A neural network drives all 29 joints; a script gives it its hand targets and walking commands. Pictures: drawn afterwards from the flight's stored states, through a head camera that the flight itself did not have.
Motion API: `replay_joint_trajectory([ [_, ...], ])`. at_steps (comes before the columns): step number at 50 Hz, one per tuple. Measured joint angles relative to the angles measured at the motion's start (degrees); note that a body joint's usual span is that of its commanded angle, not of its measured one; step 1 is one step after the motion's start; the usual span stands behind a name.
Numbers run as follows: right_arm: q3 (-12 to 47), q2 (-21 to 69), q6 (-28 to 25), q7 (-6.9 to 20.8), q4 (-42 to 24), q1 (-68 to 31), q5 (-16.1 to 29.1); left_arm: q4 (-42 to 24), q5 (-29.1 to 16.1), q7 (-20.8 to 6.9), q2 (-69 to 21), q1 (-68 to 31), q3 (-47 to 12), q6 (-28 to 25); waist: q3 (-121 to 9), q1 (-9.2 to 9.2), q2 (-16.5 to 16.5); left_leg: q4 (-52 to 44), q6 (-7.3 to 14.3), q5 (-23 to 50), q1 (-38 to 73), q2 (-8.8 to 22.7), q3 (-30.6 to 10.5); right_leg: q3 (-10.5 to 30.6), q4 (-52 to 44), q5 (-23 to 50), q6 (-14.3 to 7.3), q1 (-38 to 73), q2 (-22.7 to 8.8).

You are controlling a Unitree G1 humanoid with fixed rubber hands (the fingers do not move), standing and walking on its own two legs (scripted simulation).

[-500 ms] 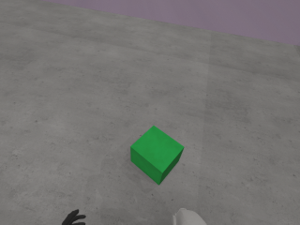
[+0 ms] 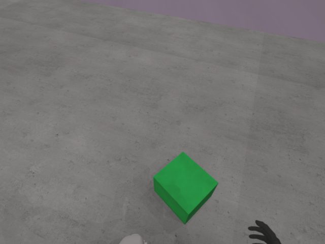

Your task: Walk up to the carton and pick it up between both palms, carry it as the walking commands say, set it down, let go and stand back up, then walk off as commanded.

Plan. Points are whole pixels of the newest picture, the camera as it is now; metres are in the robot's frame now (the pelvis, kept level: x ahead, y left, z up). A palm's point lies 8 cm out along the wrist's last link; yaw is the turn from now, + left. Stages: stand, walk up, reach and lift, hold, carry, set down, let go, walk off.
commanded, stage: walk up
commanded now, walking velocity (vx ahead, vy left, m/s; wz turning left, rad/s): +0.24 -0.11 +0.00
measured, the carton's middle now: (183, 187) +0.51 -0.08 -0.67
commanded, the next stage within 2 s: none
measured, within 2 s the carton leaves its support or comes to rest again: neither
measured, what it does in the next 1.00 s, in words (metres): steps on the spot: left foot, then right foot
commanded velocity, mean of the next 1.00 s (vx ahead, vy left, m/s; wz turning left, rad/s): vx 0.12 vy -0.12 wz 0.00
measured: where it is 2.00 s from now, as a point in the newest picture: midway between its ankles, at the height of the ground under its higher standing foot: outside the picture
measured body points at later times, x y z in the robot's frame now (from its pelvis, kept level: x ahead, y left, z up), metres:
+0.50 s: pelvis +0.09 -0.03 +0.00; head +0.11 -0.03 +0.45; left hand +0.19 +0.22 -0.14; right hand +0.09 -0.30 -0.14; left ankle +0.06 +0.14 -0.74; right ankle +0.14 -0.15 -0.73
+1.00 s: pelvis +0.08 -0.04 +0.00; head +0.09 -0.02 +0.45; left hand +0.14 +0.22 -0.15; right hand +0.14 -0.30 -0.13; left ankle +0.09 +0.08 -0.74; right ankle +0.13 -0.16 -0.72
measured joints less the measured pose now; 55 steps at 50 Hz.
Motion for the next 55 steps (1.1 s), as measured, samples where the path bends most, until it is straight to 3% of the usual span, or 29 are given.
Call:
replay_joint_trajectory([
  [3, 0.00, 0.00, -0.94, 0.02, 0.02, 1.72, 0.00, 0.04, 0.00, 0.01, -0.01, -0.01, 0.02, 0.50, -0.10, -0.14, 0.16, -8.50, 0.56, 4.64, 5.99, 0.24, -0.03, -0.08, 2.34, -2.41, 0.95, 0.15, 0.33],
  [6, -0.01, 0.63, -1.37, -0.23, 0.10, 5.96, 0.00, 0.07, 0.00, 0.02, -0.01, -1.34, 0.04, 1.95, 0.02, -0.42, -0.27, -8.53, 1.76, 4.29, 7.81, 0.54, 0.22, 0.51, 15.74, -7.54, 0.98, -3.84, 0.59],
  [9, -0.01, 0.65, -1.58, -0.44, 0.04, 10.24, 0.00, 0.02, 0.00, 0.01, 0.02, -2.86, 0.02, 2.32, 0.13, -1.28, -0.34, -12.41, 1.89, 4.19, 10.84, 1.44, 0.27, 1.25, 22.45, -7.71, 0.97, -8.11, 0.55],
  [20, 0.00, 0.69, -1.58, -1.42, 0.03, 17.28, 0.00, -0.69, 0.00, -0.85, 0.04, -9.74, 0.01, 4.23, 0.82, -4.92, -0.40, -16.12, 0.29, 3.24, 17.06, 2.11, 0.37, 1.42, 20.62, -5.52, 0.97, -12.70, 0.54],
  [25, 0.00, 0.67, -0.96, -1.52, -0.01, 15.40, 0.00, -1.30, 0.00, -1.02, 0.09, -10.66, 0.02, 3.52, 0.74, -4.81, -0.51, -14.74, -2.01, 1.66, 16.69, 2.03, 0.49, 1.53, 6.60, -0.33, 0.97, -8.59, 0.41],
  [27, -0.01, 0.53, -0.55, -1.53, 0.08, 14.28, -0.01, -0.89, 0.00, -0.86, 0.03, -10.10, 0.03, 2.42, 1.08, -4.46, -0.60, -6.00, -0.96, -4.67, 13.47, 1.80, 0.19, 1.58, 3.21, 5.20, 0.60, -6.85, -0.14],
  [29, -0.01, 0.50, 0.18, -1.56, 0.00, 12.05, 0.00, -0.36, 0.00, -0.34, -0.53, -9.00, -0.34, 1.86, 1.26, -4.35, 0.23, 2.63, -0.09, -8.92, 9.65, 1.02, -0.02, 1.10, 3.57, 4.34, -0.47, -6.39, 0.29],
  [34, 0.00, 0.56, 1.87, -1.56, 0.03, 8.37, 0.00, -0.31, 0.00, 0.89, -0.55, -7.31, -0.50, 1.28, 1.22, -3.17, 0.38, 7.82, 0.51, -9.37, 5.70, -1.40, -0.14, 1.05, 1.32, 4.04, -1.46, -3.88, 0.30],
  [41, 0.00, 0.55, 4.04, -1.56, 0.00, 6.85, 0.00, -0.30, 0.00, 1.49, -0.55, -7.60, -0.51, 2.34, 1.18, -2.88, 0.47, 6.91, 0.39, -6.79, 6.11, -1.45, -0.21, 0.70, 1.30, 4.48, -2.01, -3.66, 0.94],
  [47, -0.01, 0.38, 3.14, -2.01, -0.03, 8.18, 0.00, -0.31, 0.00, 1.59, -0.53, -8.00, -0.51, 4.72, 1.21, -2.93, 0.90, -7.15, 1.07, -0.37, 13.02, -0.95, -0.32, -1.01, 1.85, 4.72, -1.80, -4.15, 2.13],
  [50, -0.01, 0.60, 2.54, -2.42, 0.01, 9.26, 0.00, -0.27, 0.00, 1.59, -0.50, -7.96, -0.43, 6.20, 1.44, -2.90, 0.51, -7.43, 2.04, 0.67, 12.49, -0.62, -0.29, 0.85, 10.43, -1.46, -1.79, -7.30, 2.59],
  [55, 0.01, 0.56, 1.36, -2.59, -0.03, 9.85, 0.00, -0.34, 0.00, 1.26, -0.46, -8.01, -0.33, 6.76, 1.37, -2.82, 0.44, -11.19, 2.11, 2.96, 12.38, 0.93, -0.21, 4.09, 20.78, -2.15, -1.78, -10.42, 2.68],
])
